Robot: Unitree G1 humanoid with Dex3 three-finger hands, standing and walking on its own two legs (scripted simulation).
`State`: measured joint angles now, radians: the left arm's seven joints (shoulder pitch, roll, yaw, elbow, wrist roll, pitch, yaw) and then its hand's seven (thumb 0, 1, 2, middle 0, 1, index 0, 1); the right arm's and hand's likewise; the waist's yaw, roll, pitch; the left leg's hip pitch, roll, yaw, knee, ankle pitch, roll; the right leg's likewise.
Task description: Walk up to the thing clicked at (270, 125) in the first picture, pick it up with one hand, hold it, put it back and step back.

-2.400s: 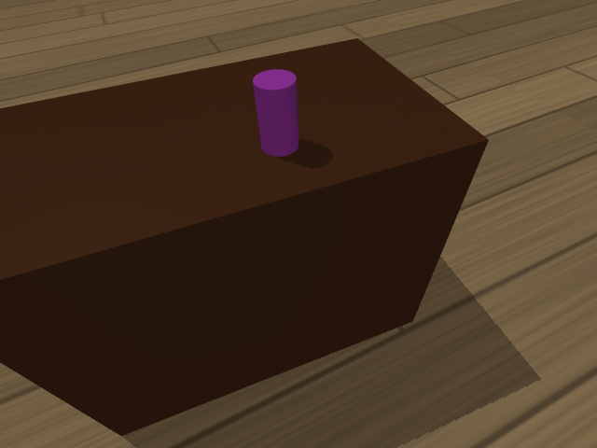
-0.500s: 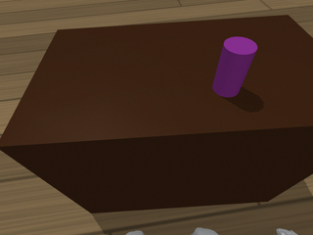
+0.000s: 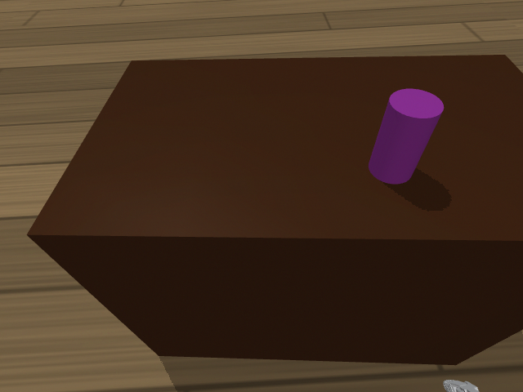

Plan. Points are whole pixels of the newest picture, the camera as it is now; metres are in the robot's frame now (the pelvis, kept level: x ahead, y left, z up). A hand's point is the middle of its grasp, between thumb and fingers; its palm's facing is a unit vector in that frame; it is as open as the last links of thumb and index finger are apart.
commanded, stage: walk up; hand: right
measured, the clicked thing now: (401, 139) +0.49 -0.23 +0.11
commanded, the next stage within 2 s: stand in 0.82 s
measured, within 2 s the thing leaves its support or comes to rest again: neither
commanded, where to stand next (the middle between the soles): +0.04 +0.01 m, yaw -2 degrees
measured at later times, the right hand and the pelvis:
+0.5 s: hand out of the picture +0.08 -0.25 -0.14, palm faces -0.04 +0.94 -0.35, open 7.4 cm; pelvis +0.00 +0.00 +0.01, yaw +0 degrees
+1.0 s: hand out of the picture +0.09 -0.25 -0.14, palm faces -0.04 +0.94 -0.33, open 7.4 cm; pelvis +0.01 +0.00 +0.01, yaw +0 degrees
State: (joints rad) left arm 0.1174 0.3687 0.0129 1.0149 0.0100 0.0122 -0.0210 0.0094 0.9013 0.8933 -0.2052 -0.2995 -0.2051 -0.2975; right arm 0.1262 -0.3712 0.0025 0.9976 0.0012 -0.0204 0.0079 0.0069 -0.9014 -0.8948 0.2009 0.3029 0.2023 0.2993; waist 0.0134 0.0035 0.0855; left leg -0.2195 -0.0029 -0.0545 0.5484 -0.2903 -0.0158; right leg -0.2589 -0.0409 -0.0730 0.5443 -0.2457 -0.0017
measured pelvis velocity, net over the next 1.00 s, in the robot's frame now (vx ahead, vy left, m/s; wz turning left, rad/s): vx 0.01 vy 0.00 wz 0.00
